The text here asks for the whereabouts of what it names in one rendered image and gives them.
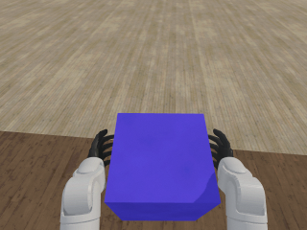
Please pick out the carton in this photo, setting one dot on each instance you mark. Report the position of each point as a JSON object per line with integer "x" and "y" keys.
{"x": 161, "y": 168}

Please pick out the robot right forearm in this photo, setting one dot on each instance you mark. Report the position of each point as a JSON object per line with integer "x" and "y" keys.
{"x": 245, "y": 199}

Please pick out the right robot hand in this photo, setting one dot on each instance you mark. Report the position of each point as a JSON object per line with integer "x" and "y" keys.
{"x": 223, "y": 149}

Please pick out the robot left forearm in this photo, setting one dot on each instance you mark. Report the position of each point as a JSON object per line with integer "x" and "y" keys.
{"x": 81, "y": 196}

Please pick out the left robot hand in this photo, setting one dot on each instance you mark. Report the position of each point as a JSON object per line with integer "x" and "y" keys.
{"x": 98, "y": 147}

